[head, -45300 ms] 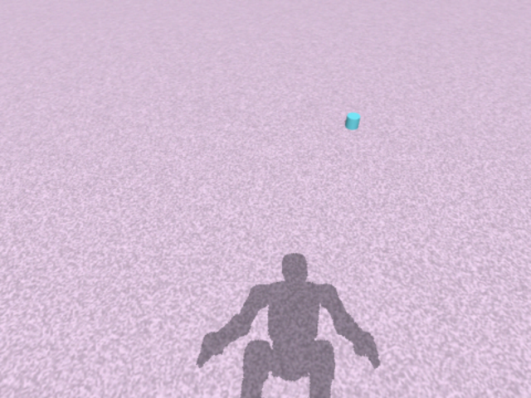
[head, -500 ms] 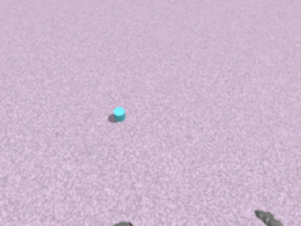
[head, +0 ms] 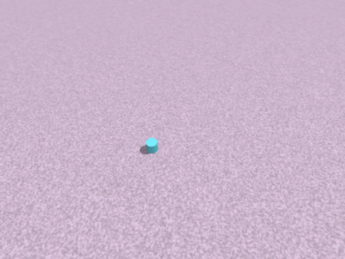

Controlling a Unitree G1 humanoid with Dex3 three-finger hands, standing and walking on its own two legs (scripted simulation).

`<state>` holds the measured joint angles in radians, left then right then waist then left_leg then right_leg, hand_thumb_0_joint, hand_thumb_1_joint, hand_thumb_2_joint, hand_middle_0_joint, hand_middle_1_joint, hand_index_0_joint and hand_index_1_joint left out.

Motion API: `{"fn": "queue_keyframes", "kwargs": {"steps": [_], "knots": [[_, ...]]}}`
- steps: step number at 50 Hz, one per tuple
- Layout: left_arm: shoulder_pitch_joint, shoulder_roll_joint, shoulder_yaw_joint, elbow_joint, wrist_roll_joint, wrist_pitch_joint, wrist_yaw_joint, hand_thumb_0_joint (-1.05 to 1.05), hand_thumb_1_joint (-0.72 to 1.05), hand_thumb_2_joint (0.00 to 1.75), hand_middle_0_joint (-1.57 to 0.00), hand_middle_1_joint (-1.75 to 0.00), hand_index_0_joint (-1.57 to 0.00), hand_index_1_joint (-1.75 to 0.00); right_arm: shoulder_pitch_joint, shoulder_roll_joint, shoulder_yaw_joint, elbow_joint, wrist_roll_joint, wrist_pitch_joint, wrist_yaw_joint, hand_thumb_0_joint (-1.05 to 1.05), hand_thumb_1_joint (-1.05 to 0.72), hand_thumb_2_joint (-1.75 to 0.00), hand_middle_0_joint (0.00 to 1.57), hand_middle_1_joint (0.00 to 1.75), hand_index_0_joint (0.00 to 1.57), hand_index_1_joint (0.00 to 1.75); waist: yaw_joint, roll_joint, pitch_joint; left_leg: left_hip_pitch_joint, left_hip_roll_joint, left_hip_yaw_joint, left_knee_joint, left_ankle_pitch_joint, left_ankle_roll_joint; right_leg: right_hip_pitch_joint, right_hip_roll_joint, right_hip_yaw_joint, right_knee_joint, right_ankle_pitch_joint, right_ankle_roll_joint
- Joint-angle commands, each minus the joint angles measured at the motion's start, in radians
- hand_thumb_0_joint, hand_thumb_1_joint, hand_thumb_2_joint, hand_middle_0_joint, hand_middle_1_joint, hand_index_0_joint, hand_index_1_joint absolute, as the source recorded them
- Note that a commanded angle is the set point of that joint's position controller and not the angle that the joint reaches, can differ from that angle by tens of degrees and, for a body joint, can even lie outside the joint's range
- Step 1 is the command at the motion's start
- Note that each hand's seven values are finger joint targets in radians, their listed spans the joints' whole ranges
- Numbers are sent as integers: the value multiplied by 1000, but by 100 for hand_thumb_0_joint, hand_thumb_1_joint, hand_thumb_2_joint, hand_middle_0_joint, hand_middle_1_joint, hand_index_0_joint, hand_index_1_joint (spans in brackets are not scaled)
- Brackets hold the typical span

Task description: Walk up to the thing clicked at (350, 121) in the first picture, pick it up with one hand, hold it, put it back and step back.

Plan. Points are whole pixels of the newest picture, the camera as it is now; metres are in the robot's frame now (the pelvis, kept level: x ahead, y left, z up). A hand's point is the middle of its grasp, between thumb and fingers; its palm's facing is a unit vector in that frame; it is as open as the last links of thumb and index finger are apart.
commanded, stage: step back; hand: left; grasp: from above
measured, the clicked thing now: (152, 145) +1.07 +0.20 -0.73
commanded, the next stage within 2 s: stand in 0.70 s
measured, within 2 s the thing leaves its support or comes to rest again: neither
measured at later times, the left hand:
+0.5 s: hand out of the picture +0.11 +0.24 -0.14, palm faces +0.05 -0.91 -0.40, open 7.3 cm
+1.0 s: hand out of the picture +0.16 +0.24 -0.14, palm faces +0.01 -0.94 -0.34, open 7.3 cm
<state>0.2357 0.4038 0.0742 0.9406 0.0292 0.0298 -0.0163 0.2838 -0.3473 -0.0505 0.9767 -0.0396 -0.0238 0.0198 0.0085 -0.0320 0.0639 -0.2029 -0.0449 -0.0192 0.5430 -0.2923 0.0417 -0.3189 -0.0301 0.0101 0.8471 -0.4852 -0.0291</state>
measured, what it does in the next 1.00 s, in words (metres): steps on the spot: right foot, then left foot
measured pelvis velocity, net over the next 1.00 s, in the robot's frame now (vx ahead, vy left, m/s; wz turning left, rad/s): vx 0.07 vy -0.01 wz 0.02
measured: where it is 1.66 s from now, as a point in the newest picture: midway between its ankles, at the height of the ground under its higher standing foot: outside the picture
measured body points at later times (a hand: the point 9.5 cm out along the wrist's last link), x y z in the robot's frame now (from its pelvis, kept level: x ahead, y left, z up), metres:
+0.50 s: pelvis +0.05 -0.03 +0.00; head +0.08 -0.04 +0.44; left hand +0.10 +0.29 -0.12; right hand +0.13 -0.33 -0.14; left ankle +0.06 +0.12 -0.72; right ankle +0.06 -0.15 -0.73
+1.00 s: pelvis +0.07 -0.01 +0.01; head +0.09 +0.00 +0.46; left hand +0.16 +0.29 -0.12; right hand +0.20 -0.30 -0.11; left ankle +0.07 +0.12 -0.73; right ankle +0.06 -0.15 -0.73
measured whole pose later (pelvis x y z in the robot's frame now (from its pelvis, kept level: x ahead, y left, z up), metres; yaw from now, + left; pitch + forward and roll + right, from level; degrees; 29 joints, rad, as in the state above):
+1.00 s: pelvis +0.07 -0.01 +0.01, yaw +1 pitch -3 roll +0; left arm 0.06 0.35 0.00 1.10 0.00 -0.01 0.00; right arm 0.03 -0.34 0.00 1.08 0.00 -0.02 0.00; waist 0.01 -0.01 0.09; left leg -0.13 0.01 -0.01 0.41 -0.23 -0.01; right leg -0.11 -0.05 -0.01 0.41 -0.24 0.03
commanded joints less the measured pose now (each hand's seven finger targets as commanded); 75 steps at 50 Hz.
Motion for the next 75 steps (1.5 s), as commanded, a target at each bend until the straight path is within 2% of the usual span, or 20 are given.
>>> {"fn": "queue_keyframes", "kwargs": {"steps": [1, 5, 9, 10, 11, 12, 13, 16, 23, 26, 27, 29, 30, 34, 35, 38, 42, 60, 66, 75], "knots": [[-40, 191, 50, -81, -9, -55, -3, 0, 90, 90, -20, -30, -20, -30, -49, -283, -70, -101, 0, -38, -21, 0, -90, -90, 20, 30, 20, 30, 0, 131, 61, 27, 285, -364, -310, -280, 162, -215, -30, 44, 40, 25, -3], [-36, 171, 46, -65, -9, -62, -11, 0, 90, 90, -20, -30, -20, -30, -61, -290, -75, -107, -1, -27, -12, 0, -90, -90, 20, 30, 20, 30, -27, 214, 27, -52, 239, -251, -278, -224, 142, -65, 4, -30, -122, 65, 21], [66, 156, 50, 3, -8, -81, 14, 0, 90, 90, -20, -30, -20, -30, -138, -218, -44, -123, 15, 8, -11, 0, -90, -90, 20, 30, 20, 30, 52, 159, -37, -220, 162, -111, -47, -169, 62, 261, 47, -63, -390, 248, 18], [88, 176, 57, 10, -1, -89, 25, 0, 90, 90, -20, -30, -20, -30, -113, -172, -27, -121, 19, 13, -16, 0, -90, -90, 20, 30, 20, 30, 63, 71, -72, -258, 118, -78, 88, -133, 39, 333, 6, 17, -438, 241, 16], [101, 254, 75, 6, 18, -98, 34, 0, 90, 90, -20, -30, -20, -30, -84, -121, -10, -137, 27, 12, -20, 0, -90, -90, 20, 30, 20, 30, 62, -126, -74, -352, -3, -68, 279, -191, -5, 333, -190, 336, -550, 150, -37], [17, 293, 77, -26, 15, -100, 36, 0, 90, 90, -20, -30, -20, -30, -70, -150, -19, -124, 23, 22, -29, 0, -90, -90, 20, 30, 20, 30, 40, -81, -50, -319, 3, -116, 352, -282, -26, 183, -344, 496, -618, -30, -123], [-60, 306, 73, -47, 14, -97, 34, 0, 90, 90, -20, -30, -20, -30, -52, -217, -43, -95, 22, 24, -34, 0, -90, -90, 20, 30, 20, 30, 22, -55, -1, -241, 41, -125, 385, -305, -30, 46, -383, 542, -609, -67, -204], [-83, 234, 53, -46, -2, -108, 35, 0, 90, 90, -20, -30, -20, -30, -42, -215, -39, -57, 27, 18, -29, 0, -90, -90, 20, 30, 20, 30, 2, -55, 18, -229, 56, -139, 356, -197, -29, 72, -262, 312, -547, 199, -146], [-117, 243, 49, -37, -6, -98, 39, 0, 90, 90, -20, -30, -20, -30, -56, -199, -40, -32, 11, 17, -20, 0, -90, -90, 20, 30, 20, 30, 2, -135, -57, -99, 67, -7, 121, -125, -46, 83, -245, 149, -429, 473, -138], [-112, 196, 29, -36, -19, -85, 42, 0, 90, 90, -20, -30, -20, -30, -37, -201, -52, -4, 7, 0, -25, 0, -90, -90, 20, 30, 20, 30, -17, -59, -115, 49, 66, -25, -100, 211, -15, 92, -159, 41, -239, 647, -55], [-96, 171, 21, -45, -25, -83, 43, 0, 90, 90, -20, -30, -20, -30, -37, -247, -64, -10, 0, -6, -29, 0, -90, -90, 20, 30, 20, 30, -11, 34, -158, 104, 161, -141, -95, 380, 27, 52, -106, 1, -138, 607, -15], [-101, 156, 14, -12, -42, -71, 45, 0, 90, 90, -20, -30, -20, -30, -165, -293, -55, -33, 21, -6, -28, 0, -90, -90, 20, 30, 20, 30, 20, 134, -131, -37, 298, -281, -106, 297, 148, 89, 6, -40, -158, 166, 14], [-95, 156, 6, 1, -35, -74, 47, 0, 90, 90, -20, -30, -20, -30, -203, -276, -51, -33, 20, -1, -24, 0, -90, -90, 20, 30, 20, 30, 31, 132, -112, -69, 282, -239, -87, 311, 129, 142, -3, -28, -263, 135, 6], [-65, 226, 24, 32, -27, -93, 49, 0, 90, 90, -20, -30, -20, -30, -194, -217, -34, -21, 26, 5, -28, 0, -90, -90, 20, 30, 20, 30, 24, 65, -158, -101, 132, -58, 45, 391, -6, 283, -133, 100, -320, 563, -42], [-111, 190, -1, 52, -30, -80, 40, 0, 90, 90, -20, -30, -20, -30, -149, -211, -18, 3, 37, -6, -29, 0, -90, -90, 20, 30, 20, 30, -7, 45, -144, 1, 144, -96, -68, 351, 2, 180, -124, 81, -318, 536, -35], [-146, 143, -24, 51, -39, -65, 33, 0, 90, 90, -20, -30, -20, -30, -212, -254, -23, 23, 31, -26, -31, 0, -90, -90, 20, 30, 20, 30, 11, 102, -139, 71, 212, -154, -109, 531, 20, 178, -63, 17, -343, 500, 6], [-166, 165, -23, 83, -33, -63, 32, 0, 90, 90, -20, -30, -20, -30, -216, -224, -12, 37, 35, -24, -37, 0, -90, -90, 20, 30, 20, 30, -4, 89, -157, 133, 191, -95, -121, 626, -6, 227, -79, 26, -380, 604, 3], [-203, 170, -31, 141, -20, -71, 20, 0, 90, 90, -20, -30, -20, -30, -284, -202, 3, 87, 34, -9, -18, 0, -90, -90, 20, 30, 20, 30, -8, 21, -87, 114, 166, -66, -275, 200, -37, 208, -104, 59, -589, 373, 16], [-205, 184, -28, 141, -17, -69, 18, 0, 90, 90, -20, -30, -20, -30, -242, -203, 5, 106, 28, -4, -11, 0, -90, -90, 20, 30, 20, 30, -15, -6, -39, 64, 149, -63, -274, 67, -35, 145, -108, 88, -645, 143, 14], [-176, 174, -31, 136, -22, -70, 17, 0, 90, 90, -20, -30, -20, -30, -214, -215, 4, 108, 26, -12, -16, 0, -90, -90, 20, 30, 20, 30, -8, 36, -96, 67, 172, -77, -278, 168, -34, 207, -100, 68, -586, 316, 8]]}}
